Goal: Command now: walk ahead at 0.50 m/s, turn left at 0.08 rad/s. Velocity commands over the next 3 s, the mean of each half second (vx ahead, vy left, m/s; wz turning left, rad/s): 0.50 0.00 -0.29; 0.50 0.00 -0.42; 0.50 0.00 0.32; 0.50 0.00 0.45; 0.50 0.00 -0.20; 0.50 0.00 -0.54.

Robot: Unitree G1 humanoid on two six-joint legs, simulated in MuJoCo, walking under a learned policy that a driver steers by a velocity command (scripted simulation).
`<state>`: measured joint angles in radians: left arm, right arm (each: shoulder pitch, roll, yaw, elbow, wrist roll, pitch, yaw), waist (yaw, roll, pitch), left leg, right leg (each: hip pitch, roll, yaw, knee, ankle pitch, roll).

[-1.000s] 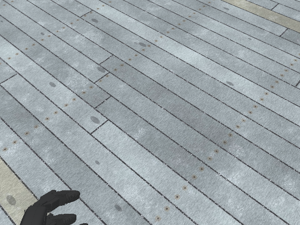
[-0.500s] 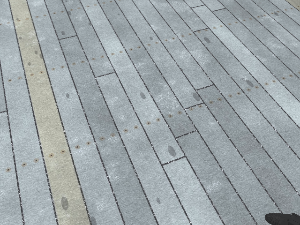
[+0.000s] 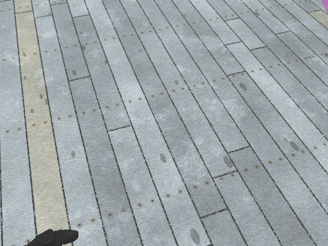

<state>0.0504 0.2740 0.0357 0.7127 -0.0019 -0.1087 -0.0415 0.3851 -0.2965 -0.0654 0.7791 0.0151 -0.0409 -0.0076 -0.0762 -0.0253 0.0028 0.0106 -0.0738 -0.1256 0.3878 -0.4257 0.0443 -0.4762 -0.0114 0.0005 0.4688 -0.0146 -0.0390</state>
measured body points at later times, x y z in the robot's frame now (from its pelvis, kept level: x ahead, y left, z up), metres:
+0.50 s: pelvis +0.27 +0.00 +0.00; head +0.29 -0.01 +0.45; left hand +0.32 +0.28 -0.12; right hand +0.47 -0.28 -0.05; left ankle +0.40 +0.09 -0.73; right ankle +0.13 -0.11 -0.73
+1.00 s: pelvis +0.50 -0.11 -0.01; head +0.53 -0.13 +0.44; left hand +0.82 -0.01 -0.07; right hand +0.36 -0.36 -0.14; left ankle +0.40 +0.10 -0.72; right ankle +0.56 -0.25 -0.73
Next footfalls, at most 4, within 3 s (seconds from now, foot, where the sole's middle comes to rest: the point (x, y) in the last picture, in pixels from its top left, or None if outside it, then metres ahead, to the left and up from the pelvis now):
0.50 left None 0.44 0.09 -0.76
0.98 right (223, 215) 0.59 -0.27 -0.76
1.54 left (184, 146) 0.95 -0.15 -0.76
2.02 right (219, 104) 1.22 -0.37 -0.76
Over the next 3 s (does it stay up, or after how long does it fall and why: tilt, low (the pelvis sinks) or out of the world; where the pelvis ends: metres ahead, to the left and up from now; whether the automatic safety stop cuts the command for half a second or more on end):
stays up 1.55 -0.33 -0.01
